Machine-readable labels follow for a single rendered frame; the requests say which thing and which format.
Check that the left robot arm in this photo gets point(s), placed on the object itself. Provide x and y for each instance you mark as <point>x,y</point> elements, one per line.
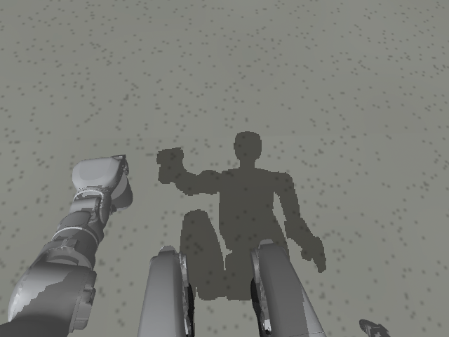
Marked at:
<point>55,294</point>

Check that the cup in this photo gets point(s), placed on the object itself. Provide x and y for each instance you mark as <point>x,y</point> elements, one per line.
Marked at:
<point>122,196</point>

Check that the left robot hand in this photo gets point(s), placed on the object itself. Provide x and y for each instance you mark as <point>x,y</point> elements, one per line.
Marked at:
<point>104,173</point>

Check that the right robot foot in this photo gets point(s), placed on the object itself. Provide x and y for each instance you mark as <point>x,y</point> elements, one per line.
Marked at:
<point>258,310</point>

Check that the right robot hand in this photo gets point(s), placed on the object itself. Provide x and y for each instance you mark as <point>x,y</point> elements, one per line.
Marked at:
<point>372,329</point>

